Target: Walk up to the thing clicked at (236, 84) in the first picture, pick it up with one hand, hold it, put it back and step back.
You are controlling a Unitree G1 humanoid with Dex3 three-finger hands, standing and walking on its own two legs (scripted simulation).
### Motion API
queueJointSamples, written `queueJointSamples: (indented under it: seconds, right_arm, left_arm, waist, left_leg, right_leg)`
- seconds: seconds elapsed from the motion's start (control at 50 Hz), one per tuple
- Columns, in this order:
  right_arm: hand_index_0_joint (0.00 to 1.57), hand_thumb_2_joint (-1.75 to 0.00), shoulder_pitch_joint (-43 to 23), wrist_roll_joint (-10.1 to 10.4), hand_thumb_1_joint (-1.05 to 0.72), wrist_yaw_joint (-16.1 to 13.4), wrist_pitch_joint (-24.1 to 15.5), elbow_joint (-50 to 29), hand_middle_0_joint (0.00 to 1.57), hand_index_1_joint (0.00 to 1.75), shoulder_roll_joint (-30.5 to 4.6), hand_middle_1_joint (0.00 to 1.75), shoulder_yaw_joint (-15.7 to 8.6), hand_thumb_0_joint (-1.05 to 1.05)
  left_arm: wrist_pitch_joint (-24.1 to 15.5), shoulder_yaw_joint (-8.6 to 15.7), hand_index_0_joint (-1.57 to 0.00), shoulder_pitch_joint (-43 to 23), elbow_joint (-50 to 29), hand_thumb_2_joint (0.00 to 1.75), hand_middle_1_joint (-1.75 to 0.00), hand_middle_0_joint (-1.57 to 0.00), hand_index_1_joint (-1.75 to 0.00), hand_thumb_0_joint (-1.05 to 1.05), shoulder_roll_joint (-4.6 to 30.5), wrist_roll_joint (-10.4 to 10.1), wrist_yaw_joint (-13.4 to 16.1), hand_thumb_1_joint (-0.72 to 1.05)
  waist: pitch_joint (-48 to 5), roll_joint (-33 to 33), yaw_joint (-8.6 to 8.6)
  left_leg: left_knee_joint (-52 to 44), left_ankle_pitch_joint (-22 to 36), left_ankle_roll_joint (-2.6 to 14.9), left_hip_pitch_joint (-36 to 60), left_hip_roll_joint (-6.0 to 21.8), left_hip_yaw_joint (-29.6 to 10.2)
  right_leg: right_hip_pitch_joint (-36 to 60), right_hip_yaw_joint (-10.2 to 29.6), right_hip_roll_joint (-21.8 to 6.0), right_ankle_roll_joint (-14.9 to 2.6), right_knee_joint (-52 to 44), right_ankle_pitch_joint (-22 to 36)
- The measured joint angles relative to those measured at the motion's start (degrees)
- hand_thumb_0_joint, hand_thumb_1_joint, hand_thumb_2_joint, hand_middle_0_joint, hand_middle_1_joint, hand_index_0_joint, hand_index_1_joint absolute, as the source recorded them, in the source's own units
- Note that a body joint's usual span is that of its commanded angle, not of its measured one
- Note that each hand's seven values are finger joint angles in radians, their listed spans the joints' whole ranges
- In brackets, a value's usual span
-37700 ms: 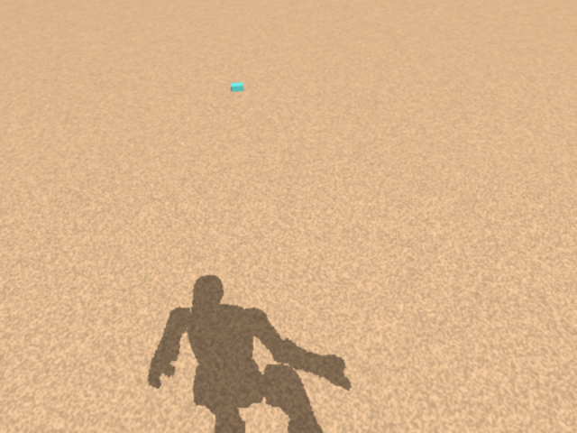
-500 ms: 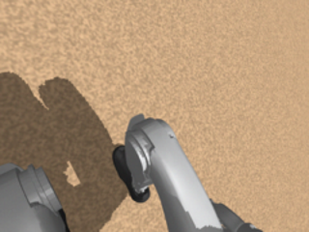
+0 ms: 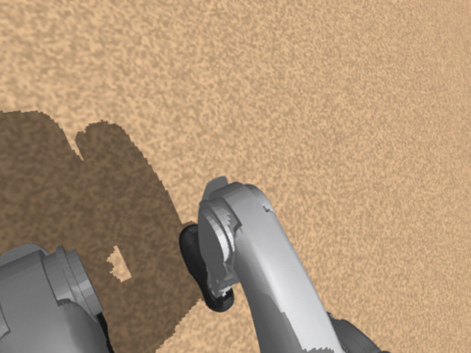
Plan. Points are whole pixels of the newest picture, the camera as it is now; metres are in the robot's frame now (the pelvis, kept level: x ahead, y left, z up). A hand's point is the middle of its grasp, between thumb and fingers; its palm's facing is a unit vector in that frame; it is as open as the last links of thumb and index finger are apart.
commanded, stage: withdraw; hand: left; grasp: from above
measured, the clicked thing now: out of the picture +0.47 +0.31 -0.30
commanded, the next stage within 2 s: home in 0.58 s
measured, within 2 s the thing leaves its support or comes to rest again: neither
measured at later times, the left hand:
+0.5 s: hand out of the picture +0.44 +0.31 -0.10, palm faces -0.49 -0.10 -0.87, open 13.1 cm
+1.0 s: hand out of the picture +0.47 +0.33 -0.12, palm faces -0.32 -0.27 -0.91, open 10.9 cm
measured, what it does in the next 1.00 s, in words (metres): stands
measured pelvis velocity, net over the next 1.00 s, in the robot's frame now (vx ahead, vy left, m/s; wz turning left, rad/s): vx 0.00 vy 0.00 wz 0.12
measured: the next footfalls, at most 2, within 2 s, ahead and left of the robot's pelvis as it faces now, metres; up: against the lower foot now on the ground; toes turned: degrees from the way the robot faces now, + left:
none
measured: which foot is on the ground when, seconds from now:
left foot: down 0.00-1.00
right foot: down 0.00-1.00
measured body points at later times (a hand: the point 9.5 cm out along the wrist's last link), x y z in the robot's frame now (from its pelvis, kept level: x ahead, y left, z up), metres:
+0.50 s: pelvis -0.01 -0.01 +0.04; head +0.20 +0.08 +0.43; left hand +0.47 +0.31 -0.05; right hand +0.10 -0.28 -0.05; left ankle +0.06 +0.13 -0.28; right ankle +0.12 -0.12 -0.28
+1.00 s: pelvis +0.00 +0.00 +0.03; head +0.25 +0.09 +0.40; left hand +0.48 +0.34 -0.07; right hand +0.05 -0.25 -0.07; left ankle +0.06 +0.13 -0.28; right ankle +0.12 -0.12 -0.28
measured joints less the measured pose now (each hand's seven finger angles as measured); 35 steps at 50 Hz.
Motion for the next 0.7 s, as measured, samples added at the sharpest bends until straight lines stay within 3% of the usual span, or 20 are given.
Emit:
queueJointSamples:
  seconds: [0.1, 0.18, 0.3, 0.38, 0.48, 0.58, 0.7]
  right_arm:
    - [0.20, -0.90, 1.5, 2.3, -0.91, 1.2, 2.4, 1.5, 0.21, 0.30, 0.6, 0.30, -3.6, 0.00]
    - [0.20, -0.90, 1.1, 4.4, -0.91, 1.4, 5.2, 2.0, 0.21, 0.30, 1.2, 0.30, -6.9, 0.00]
    - [0.20, -0.90, -0.3, 6.8, -0.91, -0.7, 9.5, 1.2, 0.21, 0.30, 1.8, 0.30, -10.1, 0.00]
    - [0.20, -0.90, -1.1, 7.5, -0.91, -3.3, 11.4, 0.1, 0.21, 0.30, 1.8, 0.30, -10.6, 0.00]
    - [0.20, -0.90, -1.5, 7.3, -0.90, -6.5, 12.1, -0.2, 0.21, 0.30, 1.5, 0.30, -10.4, 0.00]
    - [0.20, -0.90, -1.3, 6.5, -0.90, -8.2, 11.7, 0.7, 0.21, 0.30, 1.0, 0.30, -9.2, 0.00]
    - [0.20, -0.90, 0.4, 5.3, -0.90, -8.4, 10.1, 1.6, 0.21, 0.30, 1.3, 0.30, -7.5, 0.00]
  left_arm:
    - [3.0, -1.5, -0.23, 3.0, -8.9, 0.86, -0.84, -0.23, -0.84, 0.00, -5.4, -1.9, -4.3, -0.35]
    - [6.0, -4.1, -0.22, 4.3, -12.6, 0.87, -0.85, -0.22, -0.84, 0.00, -9.4, -4.4, -9.9, -0.36]
    - [7.3, -8.5, -0.22, 4.9, -17.0, 0.88, -0.85, -0.22, -0.85, 0.00, -14.9, -7.5, -19.1, -0.36]
    - [5.7, -9.8, -0.23, 4.4, -16.6, 0.88, -0.84, -0.23, -0.85, 0.00, -17.1, -7.7, -22.4, -0.35]
    - [2.5, -9.9, -0.24, 3.1, -13.4, 0.88, -0.84, -0.24, -0.84, 0.00, -17.4, -6.1, -22.4, -0.33]
    - [-0.2, -9.4, -0.24, 0.9, -7.3, 0.87, -0.84, -0.24, -0.84, 0.00, -15.3, -3.6, -19.2, -0.32]
    - [-2.3, -6.9, -0.24, -1.7, -2.3, 0.87, -0.85, -0.24, -0.84, 0.00, -11.2, -0.5, -14.5, -0.33]
  waist:
    - [-6.1, 3.4, 2.64]
    - [-9.9, 6.1, 4.89]
    - [-12.1, 8.1, 8.12]
    - [-12.5, 8.3, 8.85]
    - [-12.1, 7.6, 8.31]
    - [-11.1, 6.6, 6.64]
    - [-9.0, 5.2, 4.67]
  left_leg:
    - [-1.6, -0.1, -0.06, -0.7, -0.1, 1.3]
    - [-3.4, 0.2, 0.29, 0.0, -0.2, 3.1]
    - [-7.9, 2.0, 0.59, 3.3, -0.5, 5.7]
    - [-10.6, 3.5, 0.42, 5.0, -0.8, 6.5]
    - [-11.9, 4.9, 0.20, 5.7, -0.9, 6.8]
    - [-10.6, 5.3, 0.16, 4.2, -1.0, 6.8]
    - [-7.0, 5.0, 0.01, 0.9, -1.1, 6.3]
  right_leg:
    - [-1.1, 0.9, -0.6, -0.39, -0.5, -0.7]
    - [-0.6, 2.3, -1.1, -0.51, -1.2, -1.1]
    - [2.1, 4.4, -2.0, -0.75, -3.7, -0.7]
    - [3.6, 4.9, -2.5, -1.21, -5.5, 0.3]
    - [4.0, 5.2, -2.6, -1.52, -6.3, 1.4]
    - [2.3, 5.3, -2.5, -1.43, -4.9, 1.9]
    - [-0.8, 5.0, -2.2, -1.07, -1.8, 1.8]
